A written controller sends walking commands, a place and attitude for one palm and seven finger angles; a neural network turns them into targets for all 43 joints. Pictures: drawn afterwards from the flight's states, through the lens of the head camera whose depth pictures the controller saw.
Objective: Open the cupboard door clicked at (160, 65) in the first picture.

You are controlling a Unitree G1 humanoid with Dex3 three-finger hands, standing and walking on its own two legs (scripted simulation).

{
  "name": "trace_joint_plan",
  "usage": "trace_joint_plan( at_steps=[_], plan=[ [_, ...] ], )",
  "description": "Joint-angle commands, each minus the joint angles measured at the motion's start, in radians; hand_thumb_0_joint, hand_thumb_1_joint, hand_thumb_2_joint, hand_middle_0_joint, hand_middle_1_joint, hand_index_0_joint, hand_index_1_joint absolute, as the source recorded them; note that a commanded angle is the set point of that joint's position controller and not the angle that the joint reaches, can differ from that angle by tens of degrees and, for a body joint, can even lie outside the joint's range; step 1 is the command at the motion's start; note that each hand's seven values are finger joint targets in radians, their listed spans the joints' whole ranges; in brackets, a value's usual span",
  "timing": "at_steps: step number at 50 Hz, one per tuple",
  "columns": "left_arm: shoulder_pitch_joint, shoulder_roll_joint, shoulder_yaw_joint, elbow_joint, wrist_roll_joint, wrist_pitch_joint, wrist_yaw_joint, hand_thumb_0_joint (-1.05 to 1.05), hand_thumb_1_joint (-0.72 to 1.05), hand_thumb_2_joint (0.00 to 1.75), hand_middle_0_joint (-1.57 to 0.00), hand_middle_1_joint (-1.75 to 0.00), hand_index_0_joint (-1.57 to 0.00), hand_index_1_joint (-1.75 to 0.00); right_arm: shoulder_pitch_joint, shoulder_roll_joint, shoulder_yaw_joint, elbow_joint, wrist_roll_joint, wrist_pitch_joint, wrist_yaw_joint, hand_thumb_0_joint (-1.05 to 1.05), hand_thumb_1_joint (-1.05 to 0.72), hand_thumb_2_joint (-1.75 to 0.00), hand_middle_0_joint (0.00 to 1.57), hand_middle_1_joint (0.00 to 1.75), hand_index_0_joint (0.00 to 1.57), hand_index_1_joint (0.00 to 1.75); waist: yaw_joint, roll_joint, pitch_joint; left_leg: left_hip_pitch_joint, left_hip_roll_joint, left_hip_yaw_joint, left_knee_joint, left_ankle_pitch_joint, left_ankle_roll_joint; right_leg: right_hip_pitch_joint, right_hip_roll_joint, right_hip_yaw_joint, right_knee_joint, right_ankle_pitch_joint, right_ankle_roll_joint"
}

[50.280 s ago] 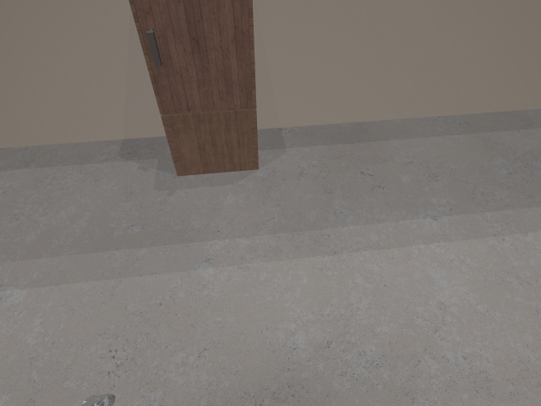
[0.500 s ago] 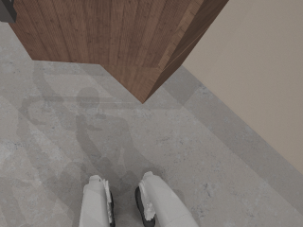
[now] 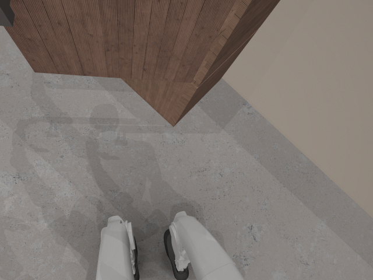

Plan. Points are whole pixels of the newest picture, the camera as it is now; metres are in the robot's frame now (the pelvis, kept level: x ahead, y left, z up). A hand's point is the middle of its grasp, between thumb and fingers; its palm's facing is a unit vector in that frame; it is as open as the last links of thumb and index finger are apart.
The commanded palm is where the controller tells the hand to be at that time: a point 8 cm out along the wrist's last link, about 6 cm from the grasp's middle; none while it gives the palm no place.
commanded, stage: move the hooked fingers beside the handle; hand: left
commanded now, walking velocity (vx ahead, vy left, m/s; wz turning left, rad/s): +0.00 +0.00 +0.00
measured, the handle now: out of the picture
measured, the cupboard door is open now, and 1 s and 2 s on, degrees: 45 45 45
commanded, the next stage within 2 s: slide the fingers in behind the handle in 0.68 s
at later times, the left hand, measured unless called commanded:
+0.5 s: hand out of the picture +0.58 +0.31 +0.10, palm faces -0.01 -1.00 +0.01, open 14.0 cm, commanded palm +0.62 +0.30 +0.09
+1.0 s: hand out of the picture +0.58 +0.30 +0.10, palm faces -0.03 -1.00 +0.01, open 14.0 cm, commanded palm +0.62 +0.28 +0.09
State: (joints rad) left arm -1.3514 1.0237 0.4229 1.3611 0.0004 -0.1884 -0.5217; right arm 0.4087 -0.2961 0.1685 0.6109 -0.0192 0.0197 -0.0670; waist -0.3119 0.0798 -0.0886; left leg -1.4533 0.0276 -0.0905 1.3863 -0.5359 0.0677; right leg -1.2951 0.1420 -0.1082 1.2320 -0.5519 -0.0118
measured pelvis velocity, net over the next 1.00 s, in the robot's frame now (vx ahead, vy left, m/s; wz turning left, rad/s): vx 0.00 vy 0.00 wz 0.00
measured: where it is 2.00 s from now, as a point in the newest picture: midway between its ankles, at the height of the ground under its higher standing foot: (154, 265)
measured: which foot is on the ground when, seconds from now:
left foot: down 0.00-1.00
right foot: down 0.00-1.00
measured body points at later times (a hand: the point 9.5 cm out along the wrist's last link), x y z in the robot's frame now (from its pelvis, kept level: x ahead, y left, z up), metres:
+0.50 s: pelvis +0.00 +0.00 -0.01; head +0.22 +0.07 +0.38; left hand +0.58 +0.36 +0.10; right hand -0.04 -0.25 -0.08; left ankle +0.03 +0.07 -0.60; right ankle +0.01 -0.12 -0.60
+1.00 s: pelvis +0.00 +0.00 +0.00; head +0.22 +0.07 +0.39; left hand +0.58 +0.35 +0.10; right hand -0.05 -0.25 -0.07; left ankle +0.03 +0.07 -0.60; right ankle +0.01 -0.12 -0.60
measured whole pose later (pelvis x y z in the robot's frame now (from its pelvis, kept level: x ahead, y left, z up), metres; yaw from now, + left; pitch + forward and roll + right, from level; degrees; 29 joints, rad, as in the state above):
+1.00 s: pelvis +0.00 +0.00 +0.00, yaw +0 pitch +35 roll -12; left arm -1.39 1.01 0.39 1.34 0.01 -0.15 -0.51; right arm 0.44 -0.28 0.17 0.62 -0.03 0.00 -0.06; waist -0.32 0.09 -0.09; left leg -1.47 0.02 -0.10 1.38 -0.53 0.07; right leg -1.30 0.14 -0.11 1.22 -0.54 -0.01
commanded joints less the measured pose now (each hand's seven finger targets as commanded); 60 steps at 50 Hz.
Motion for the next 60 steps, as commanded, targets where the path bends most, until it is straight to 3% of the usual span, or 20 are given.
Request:
trace_joint_plan(
  at_steps=[1, 9, 14, 21, 24, 28, 30, 31, 35, 37, 40, 42, 45, 46, 48, 50, 52, 54, 58, 60],
  plan=[
    [-0.402, 0.262, 0.035, -0.219, -0.018, -0.064, -0.001, 0.0, -0.5, 0.3, -0.3, -1.2, -0.3, -1.2, 0.262, -0.241, -0.074, 0.015, 0.0, 0.006, -0.02, 0.0, -0.9, -0.9, 0.2, 0.3, 0.2, 0.3, -0.019, 0.354, -0.575, 0.757, 0.066, -0.104, -0.117, 0.519, -0.031, 0.002, -0.036, 0.014, -0.105, 0.282, -0.008],
    [-0.423, 0.309, 0.075, -0.273, -0.03, -0.079, -0.011, 0.0, -0.5, 0.3, -0.3, -1.2, -0.3, -1.2, 0.27, -0.242, -0.077, 0.026, -0.001, 0.0, -0.018, 0.0, -0.9, -0.9, 0.2, 0.3, 0.2, 0.3, -0.004, 0.41, -0.662, 0.838, 0.07, -0.115, -0.104, 0.639, -0.045, 0.018, -0.034, 0.011, -0.1, 0.317, -0.005],
    [-0.391, 0.249, 0.015, -0.175, -0.012, -0.028, -0.014, 0.0, -0.5, 0.3, -0.3, -1.2, -0.3, -1.2, 0.269, -0.241, -0.068, 0.018, 0.003, 0.005, -0.019, 0.0, -0.9, -0.9, 0.2, 0.3, 0.2, 0.3, -0.029, 0.331, -0.559, 0.739, 0.066, -0.105, -0.114, 0.521, -0.028, 0.008, -0.031, 0.004, -0.107, 0.285, 0.0],
    [-0.449, 0.281, 0.046, -0.261, -0.029, -0.067, -0.019, 0.0, -0.5, 0.3, -0.3, -1.2, -0.3, -1.2, 0.276, -0.244, -0.074, 0.026, -0.003, -0.008, -0.021, 0.0, -0.9, -0.9, 0.2, 0.3, 0.2, 0.3, -0.026, 0.397, -0.622, 0.801, 0.075, -0.121, -0.103, 0.581, -0.039, -0.023, -0.032, 0.006, -0.09, 0.293, -0.006],
    [-0.43, 0.304, 0.061, -0.249, -0.025, -0.065, -0.019, 0.0, -0.5, 0.3, -0.3, -1.2, -0.3, -1.2, 0.275, -0.247, -0.073, 0.025, -0.001, -0.004, -0.021, 0.0, -0.9, -0.9, 0.2, 0.3, 0.2, 0.3, -0.017, 0.392, -0.623, 0.809, 0.074, -0.125, -0.109, 0.59, -0.045, -0.014, -0.033, 0.002, -0.093, 0.292, -0.005],
    [-0.42, 0.243, 0.003, -0.189, -0.003, -0.038, -0.009, 0.0, -0.5, 0.3, -0.3, -1.2, -0.3, -1.2, 0.272, -0.243, -0.067, 0.021, 0.0, -0.001, -0.02, 0.0, -0.9, -0.9, 0.2, 0.3, 0.2, 0.3, -0.03, 0.391, -0.559, 0.792, 0.078, -0.138, -0.125, 0.535, -0.048, -0.064, -0.035, -0.007, -0.089, 0.262, -0.004],
    [-0.437, 0.227, -0.012, -0.209, -0.001, -0.031, -0.004, 0.0, -0.5, 0.3, -0.3, -1.2, -0.3, -1.2, 0.279, -0.245, -0.07, 0.021, -0.001, -0.002, -0.021, 0.0, -0.9, -0.9, 0.2, 0.3, 0.2, 0.3, -0.037, 0.391, -0.574, 0.806, 0.08, -0.142, -0.129, 0.529, -0.046, -0.067, -0.037, -0.007, -0.091, 0.262, -0.002],
    [-0.444, 0.237, 0.005, -0.225, -0.002, -0.038, -0.002, 0.0, -0.5, 0.3, -0.3, -1.2, -0.3, -1.2, 0.284, -0.243, -0.072, 0.023, -0.004, -0.005, -0.02, 0.0, -0.9, -0.9, 0.2, 0.3, 0.2, 0.3, -0.032, 0.419, -0.585, 0.835, 0.083, -0.154, -0.129, 0.564, -0.054, -0.083, -0.038, -0.008, -0.086, 0.266, -0.004],
    [-0.459, 0.284, 0.048, -0.252, -0.014, -0.047, -0.006, 0.0, -0.5, 0.3, -0.3, -1.2, -0.3, -1.2, 0.29, -0.248, -0.075, 0.027, -0.005, -0.005, -0.022, 0.0, -0.9, -0.9, 0.2, 0.3, 0.2, 0.3, -0.029, 0.394, -0.627, 0.832, 0.078, -0.141, -0.117, 0.585, -0.052, -0.042, -0.033, -0.004, -0.092, 0.286, -0.002],
    [-0.472, 0.306, 0.069, -0.283, -0.013, -0.058, -0.001, 0.0, -0.5, 0.3, -0.3, -1.2, -0.3, -1.2, 0.293, -0.248, -0.076, 0.027, -0.008, -0.008, -0.017, 0.0, -0.9, -0.9, 0.2, 0.3, 0.2, 0.3, -0.018, 0.435, -0.651, 0.867, 0.079, -0.151, -0.123, 0.607, -0.061, -0.047, -0.036, -0.003, -0.092, 0.284, -0.004],
    [-0.442, 0.283, 0.047, -0.247, -0.004, -0.045, 0.002, 0.0, -0.5, 0.3, -0.3, -1.2, -0.3, -1.2, 0.291, -0.242, -0.074, 0.026, -0.005, -0.003, -0.015, 0.0, -0.9, -0.9, 0.2, 0.3, 0.2, 0.3, -0.021, 0.405, -0.615, 0.841, 0.077, -0.141, -0.13, 0.58, -0.056, -0.034, -0.033, -0.004, -0.102, 0.28, -0.003],
    [-0.437, 0.221, 0.01, -0.238, -0.001, -0.036, 0.006, 0.0, -0.5, 0.3, -0.3, -1.2, -0.3, -1.2, 0.289, -0.239, -0.078, 0.024, -0.005, -0.005, -0.01, 0.0, -0.9, -0.9, 0.2, 0.3, 0.2, 0.3, -0.023, 0.431, -0.592, 0.87, 0.08, -0.155, -0.145, 0.575, -0.063, -0.067, -0.034, -0.008, -0.106, 0.269, -0.005],
    [-0.432, 0.185, -0.015, -0.212, -0.002, -0.016, 0.009, 0.0, -0.5, 0.3, -0.3, -1.2, -0.3, -1.2, 0.292, -0.244, -0.08, 0.026, -0.005, -0.005, -0.012, 0.0, -0.9, -0.9, 0.2, 0.3, 0.2, 0.3, -0.041, 0.367, -0.557, 0.829, 0.081, -0.157, -0.157, 0.499, -0.052, -0.068, -0.034, -0.012, -0.111, 0.255, -0.004],
    [-0.443, 0.162, -0.024, -0.215, -0.009, -0.019, 0.007, 0.0, -0.5, 0.3, -0.3, -1.2, -0.3, -1.2, 0.296, -0.24, -0.081, 0.03, -0.005, -0.009, -0.011, 0.0, -0.9, -0.9, 0.2, 0.3, 0.2, 0.3, -0.044, 0.384, -0.553, 0.84, 0.08, -0.162, -0.16, 0.505, -0.052, -0.08, -0.036, -0.01, -0.111, 0.253, -0.005],
    [-0.454, 0.168, -0.014, -0.249, -0.019, -0.026, 0.007, 0.0, -0.5, 0.3, -0.3, -1.2, -0.3, -1.2, 0.298, -0.243, -0.086, 0.034, -0.009, -0.013, -0.012, 0.0, -0.9, -0.9, 0.2, 0.3, 0.2, 0.3, -0.039, 0.398, -0.591, 0.859, 0.079, -0.155, -0.152, 0.54, -0.053, -0.066, -0.037, -0.008, -0.113, 0.27, -0.006],
    [-0.444, 0.167, -0.008, -0.225, -0.022, -0.026, 0.011, 0.0, -0.5, 0.3, -0.3, -1.2, -0.3, -1.2, 0.294, -0.242, -0.084, 0.037, -0.008, -0.017, -0.012, 0.0, -0.9, -0.9, 0.2, 0.3, 0.2, 0.3, -0.042, 0.365, -0.569, 0.821, 0.075, -0.141, -0.148, 0.502, -0.046, -0.053, -0.034, -0.006, -0.116, 0.266, -0.007],
    [-0.451, 0.174, -0.005, -0.22, -0.022, -0.036, 0.022, 0.0, -0.5, 0.3, -0.3, -1.2, -0.3, -1.2, 0.291, -0.242, -0.08, 0.038, -0.01, -0.02, -0.01, 0.0, -0.9, -0.9, 0.2, 0.3, 0.2, 0.3, -0.038, 0.377, -0.548, 0.802, 0.074, -0.139, -0.153, 0.484, -0.046, -0.057, -0.037, -0.004, -0.112, 0.255, -0.009],
    [-0.444, 0.165, -0.006, -0.216, -0.018, -0.037, 0.035, 0.0, -0.5, 0.3, -0.3, -1.2, -0.3, -1.2, 0.291, -0.238, -0.08, 0.035, -0.012, -0.024, -0.008, 0.0, -0.9, -0.9, 0.2, 0.3, 0.2, 0.3, -0.041, 0.36, -0.552, 0.787, 0.071, -0.129, -0.148, 0.477, -0.04, -0.04, -0.037, -0.003, -0.114, 0.262, -0.008],
    [-0.442, 0.221, 0.029, -0.239, -0.006, -0.055, 0.055, 0.0, -0.5, 0.3, -0.3, -1.2, -0.3, -1.2, 0.288, -0.237, -0.078, 0.029, -0.013, -0.02, -0.005, 0.0, -0.9, -0.9, 0.2, 0.3, 0.2, 0.3, -0.024, 0.38, -0.585, 0.776, 0.068, -0.116, -0.136, 0.504, -0.041, -0.007, -0.036, 0.005, -0.106, 0.274, -0.012],
    [-0.436, 0.202, 0.024, -0.247, -0.01, -0.058, 0.057, 0.0, -0.5, 0.3, -0.3, -1.2, -0.3, -1.2, 0.294, -0.233, -0.083, 0.032, -0.013, -0.022, -0.001, 0.0, -0.9, -0.9, 0.2, 0.3, 0.2, 0.3, -0.024, 0.372, -0.599, 0.789, 0.066, -0.111, -0.133, 0.532, -0.04, 0.015, -0.034, 0.005, -0.112, 0.293, -0.01]
  ],
)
